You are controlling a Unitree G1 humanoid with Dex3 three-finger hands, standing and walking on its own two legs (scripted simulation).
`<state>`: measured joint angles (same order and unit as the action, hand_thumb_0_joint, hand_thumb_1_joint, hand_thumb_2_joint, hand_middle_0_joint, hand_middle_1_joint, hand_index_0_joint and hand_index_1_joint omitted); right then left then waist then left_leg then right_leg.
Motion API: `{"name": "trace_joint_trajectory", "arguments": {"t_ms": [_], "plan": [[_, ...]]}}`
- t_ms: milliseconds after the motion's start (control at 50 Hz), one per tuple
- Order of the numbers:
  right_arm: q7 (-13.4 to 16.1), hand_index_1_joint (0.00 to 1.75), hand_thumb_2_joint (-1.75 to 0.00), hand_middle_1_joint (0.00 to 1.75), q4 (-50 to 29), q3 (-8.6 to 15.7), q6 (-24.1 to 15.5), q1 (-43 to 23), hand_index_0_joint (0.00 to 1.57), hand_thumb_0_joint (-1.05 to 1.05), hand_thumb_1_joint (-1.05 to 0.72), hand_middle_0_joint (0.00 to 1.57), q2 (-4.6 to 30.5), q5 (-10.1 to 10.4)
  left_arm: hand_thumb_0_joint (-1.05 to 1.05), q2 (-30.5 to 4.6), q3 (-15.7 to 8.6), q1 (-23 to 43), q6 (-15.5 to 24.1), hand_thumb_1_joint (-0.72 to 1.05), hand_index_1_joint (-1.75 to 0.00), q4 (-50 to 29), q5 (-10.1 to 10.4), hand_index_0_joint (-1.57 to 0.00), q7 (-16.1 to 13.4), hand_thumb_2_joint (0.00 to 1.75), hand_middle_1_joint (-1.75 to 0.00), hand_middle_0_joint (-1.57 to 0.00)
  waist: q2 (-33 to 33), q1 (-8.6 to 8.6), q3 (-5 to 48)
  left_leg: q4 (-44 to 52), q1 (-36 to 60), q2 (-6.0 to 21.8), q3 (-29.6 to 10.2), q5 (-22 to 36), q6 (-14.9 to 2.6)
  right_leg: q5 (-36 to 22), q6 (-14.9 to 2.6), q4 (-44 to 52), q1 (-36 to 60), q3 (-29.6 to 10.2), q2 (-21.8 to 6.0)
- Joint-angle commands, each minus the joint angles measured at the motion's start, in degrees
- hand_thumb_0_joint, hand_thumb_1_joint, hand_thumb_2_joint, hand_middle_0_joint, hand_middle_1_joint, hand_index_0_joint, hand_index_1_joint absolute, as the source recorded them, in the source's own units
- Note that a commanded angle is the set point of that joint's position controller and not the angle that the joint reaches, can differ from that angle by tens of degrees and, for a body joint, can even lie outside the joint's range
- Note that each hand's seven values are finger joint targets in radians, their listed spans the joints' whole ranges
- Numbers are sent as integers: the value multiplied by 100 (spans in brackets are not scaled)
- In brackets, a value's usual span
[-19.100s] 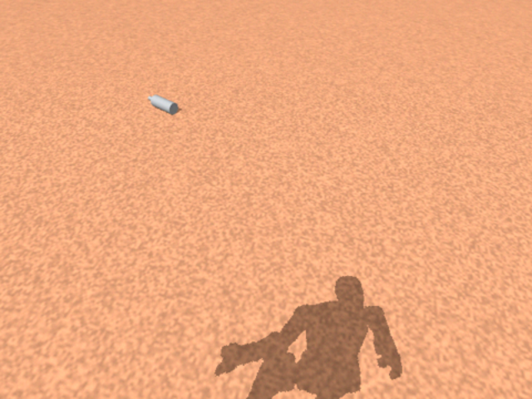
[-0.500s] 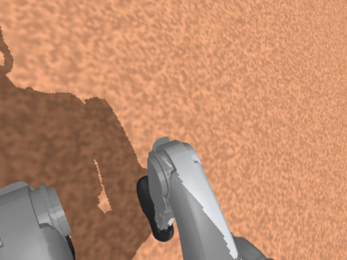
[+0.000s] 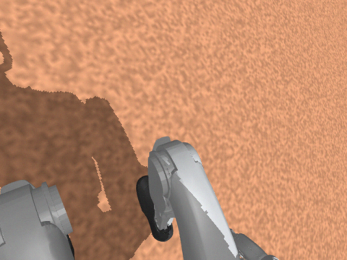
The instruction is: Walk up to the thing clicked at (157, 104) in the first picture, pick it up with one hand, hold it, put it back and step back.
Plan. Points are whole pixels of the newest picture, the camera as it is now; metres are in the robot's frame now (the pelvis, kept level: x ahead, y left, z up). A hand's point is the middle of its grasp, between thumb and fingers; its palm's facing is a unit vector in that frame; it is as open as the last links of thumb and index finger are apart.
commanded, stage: close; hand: left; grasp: from above
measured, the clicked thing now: out of the picture +0.45 +0.36 -0.26
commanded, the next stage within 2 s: settle in 0.58 s
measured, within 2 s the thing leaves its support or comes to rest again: leaves its support in 1.06 s
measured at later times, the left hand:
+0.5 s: hand out of the picture +0.44 +0.33 -0.23, palm faces -0.43 -0.16 -0.89, open 10.9 cm
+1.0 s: hand out of the picture +0.45 +0.33 -0.23, palm faces -0.43 -0.15 -0.89, open 10.7 cm
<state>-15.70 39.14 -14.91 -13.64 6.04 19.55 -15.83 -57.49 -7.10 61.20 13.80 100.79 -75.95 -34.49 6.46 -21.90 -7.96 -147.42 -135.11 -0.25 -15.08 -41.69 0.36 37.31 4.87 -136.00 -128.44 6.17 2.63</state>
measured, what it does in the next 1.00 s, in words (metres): stands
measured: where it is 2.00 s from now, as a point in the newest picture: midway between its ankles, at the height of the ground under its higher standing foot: (116, 244)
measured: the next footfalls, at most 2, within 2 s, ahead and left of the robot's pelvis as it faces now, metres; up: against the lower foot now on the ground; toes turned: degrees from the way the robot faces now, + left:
none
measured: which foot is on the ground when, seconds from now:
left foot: down 0.00-1.00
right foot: down 0.00-1.00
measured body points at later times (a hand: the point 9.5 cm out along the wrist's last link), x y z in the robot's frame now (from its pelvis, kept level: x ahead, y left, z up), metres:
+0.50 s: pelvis +0.00 +0.00 +0.00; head +0.26 +0.13 +0.34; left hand +0.46 +0.33 -0.18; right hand +0.05 -0.25 -0.05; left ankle +0.06 +0.12 -0.27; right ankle +0.12 -0.14 -0.26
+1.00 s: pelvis +0.00 +0.00 +0.00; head +0.26 +0.13 +0.34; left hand +0.46 +0.34 -0.18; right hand +0.05 -0.25 -0.05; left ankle +0.06 +0.12 -0.27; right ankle +0.12 -0.14 -0.26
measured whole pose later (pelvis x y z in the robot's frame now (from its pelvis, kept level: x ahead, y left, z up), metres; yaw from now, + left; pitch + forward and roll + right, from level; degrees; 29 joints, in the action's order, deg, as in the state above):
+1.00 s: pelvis +0.00 +0.00 +0.00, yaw +0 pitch +29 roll -15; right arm -14.9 38.0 -14.6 -12.3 7.9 18.8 -14.9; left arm -55.9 -7.7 58.8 12.3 94.4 -74.8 -31.3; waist 5.8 -21.3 -6.6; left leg -146.3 -135.7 -0.3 -14.9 -41.3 0.4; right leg 37.0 4.3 -135.0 -129.0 6.3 2.3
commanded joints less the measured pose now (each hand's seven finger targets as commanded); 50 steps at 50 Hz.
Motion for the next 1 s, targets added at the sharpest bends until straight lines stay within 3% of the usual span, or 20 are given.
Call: {"name": "trace_joint_trajectory", "arguments": {"t_ms": [0, 100, 120, 280, 380, 420, 500, 540, 620, 660, 700, 760, 880, 900, 920, 940, 960, 980], "plan": [[39, 30, -90, 30, 74, 514, 30, 1074, 20, 0, -89, 20, 1845, 43, 0, -1121, -41, 1501, 47, 15, -83, -703, 105, -57, -262, 77, -85, -54, -2922, -313, 3593, 1648, 2921, 179, 638, 1322, -33, -1464, -542, 976, 1862, 931, 158], [38, 30, -90, 30, 33, 461, 48, 1055, 20, 0, -89, 20, 1853, 47, 0, -1094, 40, 1451, 54, 22, -79, -508, 128, -62, -247, 73, -82, -59, -2827, -380, 3361, 1622, 2767, 176, 661, 1207, -51, -1384, -532, 990, 1871, 918, 150], [50, 30, -90, 30, 49, 466, 60, 1090, 20, 0, -89, 20, 1853, 39, 0, -1205, -42, 1501, 73, 22, -79, -638, 119, -62, -250, 75, -81, -60, -2836, -346, 3454, 1636, 2769, 173, 658, 1228, -59, -1379, -532, 1022, 1880, 924, 161], [94, 30, -90, 30, -7, 512, 38, 1031, 20, 0, -89, 20, 1941, 89, 0, -1193, 91, 1449, 73, 32, -76, -682, 161, -71, -182, 74, -78, -69, -2838, -315, 3447, 1664, 2780, 183, 666, 1088, -57, -1265, -541, 1069, 1868, 893, 171], [144, 30, -90, 30, -13, 513, 90, 1152, 20, 0, -89, 20, 1928, 111, 0, -1272, -28, 1322, 58, 37, -76, -676, 152, -75, -193, 78, -77, -74, -2834, -264, 3535, 1720, 2839, 182, 653, 1239, -41, -1367, -555, 1080, 1958, 891, 175], [120, 30, -90, 30, -23, 469, 84, 1132, 20, 0, -89, 20, 1857, 64, 0, -1052, 106, 1378, 42, 43, -76, -561, 144, -79, -150, 75, -78, -77, -2819, -364, 3422, 1663, 2830, 184, 643, 1209, -45, -1355, -540, 1017, 1815, 937, 164], [144, 30, -90, 30, -22, 417, 113, 1129, 20, 0, -89, 20, 1883, 83, 0, -1245, 3, 1388, 37, 47, -75, -534, 157, -83, -193, 77, -76, -81, -2862, -317, 3422, 1731, 2817, 184, 612, 1276, -35, -1395, -549, 1036, 1872, 929, 161], [118, 30, -90, 30, -61, 413, 93, 1091, 20, 0, -89, 20, 1903, 47, 0, -1083, 108, 1422, 31, 53, -75, -495, 152, -87, -150, 76, -77, -85, -2910, -412, 3210, 1755, 2830, 191, 582, 1146, -17, -1282, -541, 998, 1687, 967, 146], [164, 30, -90, 30, -93, 414, 144, 1070, 20, 0, -89, 20, 1910, 55, 0, -1296, -21, 1299, 36, 59, -75, -588, 140, -91, -185, 77, -77, -90, -3035, -224, 3480, 1849, 2917, 181, 575, 1182, 3, -1299, -567, 1012, 1838, 937, 154], [159, 30, -90, 30, -87, 404, 147, 1059, 20, 0, -89, 20, 1882, 41, 0, -1076, 151, 1247, 21, 61, -76, -411, 127, -93, -167, 79, -77, -92, -2898, -352, 3351, 1790, 2858, 191, 601, 1192, -12, -1342, -555, 1038, 1837, 927, 177], [162, 30, -90, 30, -92, 364, 145, 1011, 20, 0, -91, 20, 1840, 49, 0, -1111, 135, 1331, 28, 50, -74, -427, 148, -91, -179, 79, -76, -89, -2868, -347, 3330, 1763, 2795, 185, 590, 1159, -19, -1338, -555, 1023, 1812, 925, 163], [143, 30, -90, 30, -77, 377, 125, 1090, 20, 0, -91, 20, 1840, 24, 0, -1146, 129, 1382, -35, 53, -71, -550, 152, -93, -117, 77, -73, -92, -2986, -344, 3444, 1738, 2955, 187, 617, 1250, -9, -1400, -540, 1018, 1845, 917, 155], [135, 30, -90, 30, -106, 569, 135, 1121, 20, 0, -91, 20, 1912, 99, 0, -1298, -63, 1506, -85, 56, -68, -1231, 184, -97, -5, 78, -68, -97, -3360, -151, 3800, 1815, 3152, 170, 636, 1303, 23, -1372, -597, 997, 1750, 892, 128], [135, 30, -90, 30, -53, 586, 153, 1199, 20, 0, -91, 20, 1872, 108, 0, -1389, -195, 1419, -93, 55, -67, -1358, 173, -96, -9, 76, -67, -95, -3381, -107, 3967, 1809, 3213, 169, 658, 1430, 25, -1483, -598, 995, 1869, 878, 133], [126, 30, -90, 30, -105, 638, 149, 1149, 20, 0, -91, 20, 1855, 126, 0, -1143, -59, 1433, -110, 56, -68, -1573, 199, -97, 18, 77, -68, -96, -3439, -71, 4110, 1777, 3325, 164, 686, 1521, 37, -1546, -609, 976, 1832, 854, 134], [132, 30, -90, 30, -1, 686, 174, 1190, 20, 0, -91, 20, 1829, 139, 0, -1299, -224, 1361, -113, 58, -68, -1628, 237, -98, 6, 78, -68, -98, -3483, -35, 4203, 1794, 3296, 162, 721, 1524, 29, -1566, -617, 1002, 1918, 835, 140], [110, 30, -90, 30, -59, 729, 171, 1224, 20, 0, -90, 20, 1845, 171, 0, -1265, -196, 1494, -119, 61, -67, -1974, 217, -100, 45, 76, -67, -99, -3679, -13, 4325, 1812, 3455, 153, 731, 1683, 55, -1656, -628, 951, 1840, 821, 124], [106, 30, -90, 30, 8, 788, 195, 1229, 20, 0, -91, 20, 1822, 196, 0, -1410, -397, 1366, -136, 60, -66, -2132, 261, -99, 33, 76, -67, -99, -3798, 127, 4449, 1859, 3524, 155, 723, 1719, 76, -1638, -665, 914, 1819, 815, 103]]}}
